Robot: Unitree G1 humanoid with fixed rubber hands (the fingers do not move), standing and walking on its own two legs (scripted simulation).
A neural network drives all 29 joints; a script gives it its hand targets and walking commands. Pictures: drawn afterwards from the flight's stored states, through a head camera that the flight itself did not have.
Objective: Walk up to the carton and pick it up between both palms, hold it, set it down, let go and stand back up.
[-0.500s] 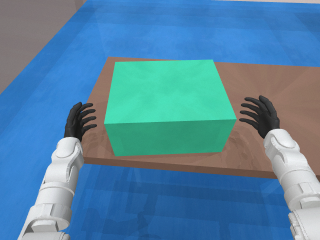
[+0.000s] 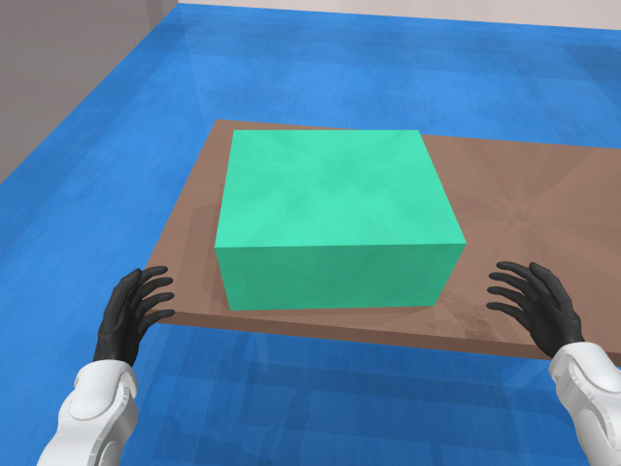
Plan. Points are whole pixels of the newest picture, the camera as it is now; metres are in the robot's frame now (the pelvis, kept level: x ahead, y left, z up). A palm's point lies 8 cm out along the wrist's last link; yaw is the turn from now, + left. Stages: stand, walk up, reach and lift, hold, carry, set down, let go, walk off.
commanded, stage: set down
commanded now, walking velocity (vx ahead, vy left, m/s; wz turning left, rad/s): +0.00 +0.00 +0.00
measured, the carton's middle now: (330, 214) +0.48 -0.02 +0.04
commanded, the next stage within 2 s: none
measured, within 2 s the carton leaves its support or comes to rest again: neither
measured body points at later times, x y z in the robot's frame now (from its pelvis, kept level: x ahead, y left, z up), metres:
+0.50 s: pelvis +0.00 +0.00 +0.00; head -0.01 +0.02 +0.45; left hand +0.22 +0.23 +0.06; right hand +0.24 -0.27 +0.06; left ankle +0.03 +0.16 -0.74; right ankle +0.03 -0.11 -0.74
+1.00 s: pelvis +0.02 +0.00 +0.00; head +0.03 +0.02 +0.45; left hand +0.21 +0.25 +0.02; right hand +0.22 -0.26 +0.02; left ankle +0.03 +0.16 -0.74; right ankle +0.03 -0.11 -0.74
